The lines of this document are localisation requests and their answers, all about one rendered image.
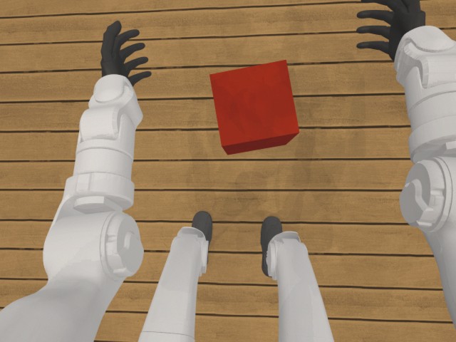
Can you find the robot left upper arm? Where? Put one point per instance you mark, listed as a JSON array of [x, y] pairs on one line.
[[87, 258]]

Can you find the carton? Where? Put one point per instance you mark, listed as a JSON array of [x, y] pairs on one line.
[[254, 107]]

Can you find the robot left forearm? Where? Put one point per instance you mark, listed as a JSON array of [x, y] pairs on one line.
[[101, 180]]

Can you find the robot right hand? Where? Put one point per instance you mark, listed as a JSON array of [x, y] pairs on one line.
[[404, 17]]

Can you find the robot left hand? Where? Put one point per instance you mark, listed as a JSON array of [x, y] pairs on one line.
[[113, 58]]

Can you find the robot right upper arm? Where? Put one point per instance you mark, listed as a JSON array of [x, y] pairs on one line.
[[428, 201]]

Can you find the robot right thigh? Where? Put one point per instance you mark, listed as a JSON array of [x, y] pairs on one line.
[[302, 315]]

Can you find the left robot foot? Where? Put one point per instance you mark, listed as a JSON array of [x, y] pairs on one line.
[[203, 222]]

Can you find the robot right forearm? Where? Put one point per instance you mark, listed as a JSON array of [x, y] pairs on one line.
[[425, 62]]

